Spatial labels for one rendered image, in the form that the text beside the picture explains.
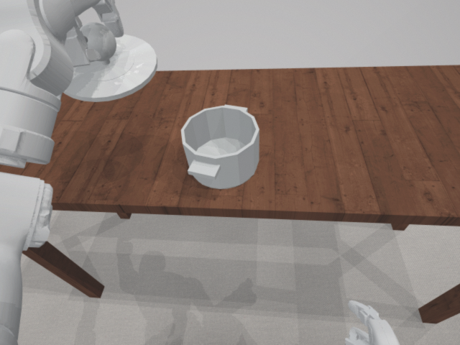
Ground robot left hand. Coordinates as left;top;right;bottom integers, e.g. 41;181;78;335
65;0;124;67

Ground pot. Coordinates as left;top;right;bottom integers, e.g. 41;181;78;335
181;104;259;189

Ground table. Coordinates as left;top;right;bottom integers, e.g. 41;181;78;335
0;65;460;323

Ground lid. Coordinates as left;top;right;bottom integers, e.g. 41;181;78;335
63;34;157;102

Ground robot left forearm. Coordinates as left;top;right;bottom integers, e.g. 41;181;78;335
0;0;75;168

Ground robot left upper arm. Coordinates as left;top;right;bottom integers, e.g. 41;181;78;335
0;172;53;345

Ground knob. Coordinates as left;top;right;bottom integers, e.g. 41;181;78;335
80;22;116;61

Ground robot right hand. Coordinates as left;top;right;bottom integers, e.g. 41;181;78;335
345;300;400;345

